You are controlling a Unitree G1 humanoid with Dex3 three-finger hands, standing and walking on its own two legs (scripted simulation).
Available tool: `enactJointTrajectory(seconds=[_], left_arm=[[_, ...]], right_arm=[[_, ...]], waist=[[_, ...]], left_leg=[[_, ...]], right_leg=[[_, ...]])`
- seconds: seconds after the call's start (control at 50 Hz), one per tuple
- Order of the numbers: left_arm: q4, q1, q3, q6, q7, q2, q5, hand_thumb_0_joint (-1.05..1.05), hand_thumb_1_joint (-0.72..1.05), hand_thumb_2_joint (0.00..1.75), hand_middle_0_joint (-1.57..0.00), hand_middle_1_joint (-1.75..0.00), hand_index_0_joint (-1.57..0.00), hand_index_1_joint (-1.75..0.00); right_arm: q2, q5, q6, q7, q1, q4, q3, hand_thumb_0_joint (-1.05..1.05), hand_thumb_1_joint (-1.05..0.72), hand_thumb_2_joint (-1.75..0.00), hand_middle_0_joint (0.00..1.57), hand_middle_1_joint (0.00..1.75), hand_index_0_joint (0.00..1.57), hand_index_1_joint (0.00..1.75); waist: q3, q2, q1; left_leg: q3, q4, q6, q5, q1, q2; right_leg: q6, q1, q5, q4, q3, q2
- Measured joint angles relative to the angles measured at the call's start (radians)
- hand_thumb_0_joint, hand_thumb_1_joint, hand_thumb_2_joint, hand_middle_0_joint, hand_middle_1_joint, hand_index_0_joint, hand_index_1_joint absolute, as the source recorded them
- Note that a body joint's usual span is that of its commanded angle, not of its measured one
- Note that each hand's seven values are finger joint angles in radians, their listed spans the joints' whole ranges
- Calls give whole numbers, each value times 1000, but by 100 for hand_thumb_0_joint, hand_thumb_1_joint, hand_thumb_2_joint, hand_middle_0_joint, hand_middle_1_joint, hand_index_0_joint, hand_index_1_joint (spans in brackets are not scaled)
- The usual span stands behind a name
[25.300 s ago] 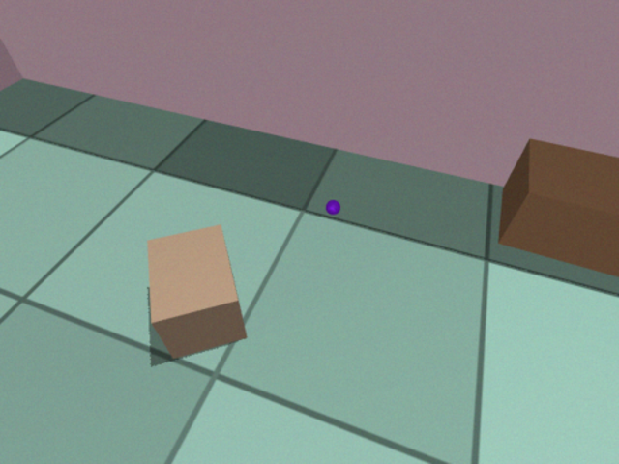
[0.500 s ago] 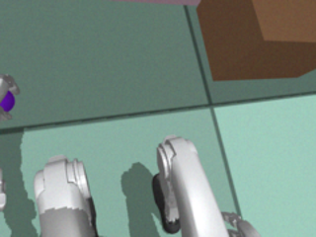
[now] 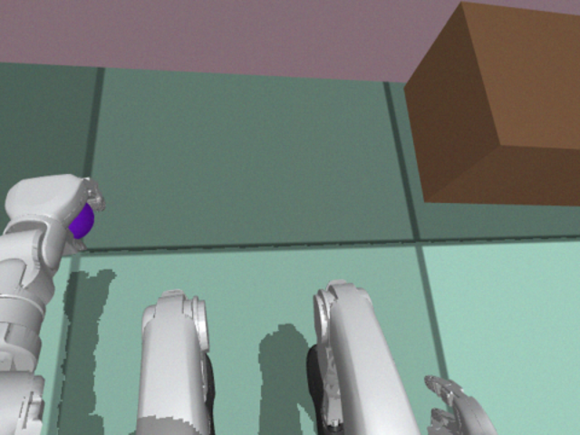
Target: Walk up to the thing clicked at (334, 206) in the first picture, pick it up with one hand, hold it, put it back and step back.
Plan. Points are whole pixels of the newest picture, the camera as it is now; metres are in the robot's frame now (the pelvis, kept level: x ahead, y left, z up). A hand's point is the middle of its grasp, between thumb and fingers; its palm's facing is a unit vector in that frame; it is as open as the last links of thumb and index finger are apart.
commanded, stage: lift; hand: left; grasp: from above
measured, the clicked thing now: (67, 218) +0.43 +0.30 -0.12
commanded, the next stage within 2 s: hold in 1.06 s
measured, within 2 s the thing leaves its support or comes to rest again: neither
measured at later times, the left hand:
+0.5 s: hand out of the picture +0.35 +0.28 +0.10, palm faces -0.43 -0.13 -0.89, open 8.0 cm
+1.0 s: hand out of the picture +0.37 +0.25 +0.21, palm faces -0.43 -0.12 -0.89, open 8.0 cm
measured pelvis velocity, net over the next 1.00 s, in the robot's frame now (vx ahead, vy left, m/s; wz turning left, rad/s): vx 0.06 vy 0.00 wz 0.07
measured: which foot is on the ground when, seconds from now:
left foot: down 0.00-1.00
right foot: down 0.00-1.00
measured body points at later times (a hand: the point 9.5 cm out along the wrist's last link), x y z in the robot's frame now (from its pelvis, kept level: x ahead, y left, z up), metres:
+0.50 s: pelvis +0.02 +0.00 +0.18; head +0.13 +0.03 +0.62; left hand +0.37 +0.28 +0.16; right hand +0.16 -0.25 +0.06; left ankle +0.10 +0.13 -0.40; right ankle +0.10 -0.14 -0.40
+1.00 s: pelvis +0.06 +0.00 +0.29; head +0.12 +0.01 +0.74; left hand +0.38 +0.26 +0.26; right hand +0.17 -0.26 +0.17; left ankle +0.10 +0.13 -0.40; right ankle +0.10 -0.14 -0.40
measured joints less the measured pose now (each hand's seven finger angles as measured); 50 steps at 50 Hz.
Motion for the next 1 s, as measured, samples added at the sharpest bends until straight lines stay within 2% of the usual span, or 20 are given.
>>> enactJointTrajectory(seconds=[0.2, 0.4, 0.6, 0.7, 0.82, 1.0], left_arm=[[-154, 128, -37, 53, -6, -56, -40, 1, 20, 50, -66, -61, -81, -58], [-240, 259, -86, 105, -27, -113, -71, 1, 21, 49, -65, -62, -81, -59], [-161, 295, -130, 97, -11, -157, -60, 1, 22, 47, -65, -61, -81, -58], [-106, 294, -149, 91, 23, -191, -50, 1, 22, 47, -65, -61, -81, -58], [-56, 286, -160, 96, 58, -225, -36, 0, 21, 47, -66, -61, -82, -58], [-34, 289, -169, 112, 74, -246, -42, 0, 20, 47, -67, -60, -83, -57]], right_arm=[[13, 24, 13, -48, -25, -5, -10, 1, -91, -90, 20, 30, 21, 30], [25, 50, 20, -99, -8, 13, -3, 1, -91, -90, 20, 30, 21, 30], [30, 60, -22, -130, 39, 49, -8, 1, -90, -90, 20, 30, 21, 30], [27, 59, -38, -133, 60, 68, -15, 1, -90, -90, 20, 30, 21, 30], [25, 55, -43, -131, 77, 83, -22, 1, -90, -90, 20, 30, 21, 30], [23, 54, -32, -124, 91, 88, -30, 1, -90, -90, 20, 30, 21, 30]], waist=[[-11, 3, 24], [-8, 8, 36], [14, 5, 53], [25, 4, 58], [45, -1, 57], [72, -7, 59]], left_leg=[[23, -200, 0, 20, 235, 7], [60, -470, 5, 58, 565, 17], [89, -736, 3, 113, 879, 19], [99, -851, 2, 140, 1007, 19], [112, -978, 2, 175, 1138, 17], [131, -1140, 1, 221, 1304, 12]], right_leg=[[-4, 223, 28, -196, 2, -8], [-7, 538, 81, -466, 14, -10], [-12, 838, 144, -729, 24, -13], [-12, 962, 174, -844, 26, -15], [-13, 1087, 211, -967, 32, -18], [-13, 1244, 258, -1123, 42, -23]])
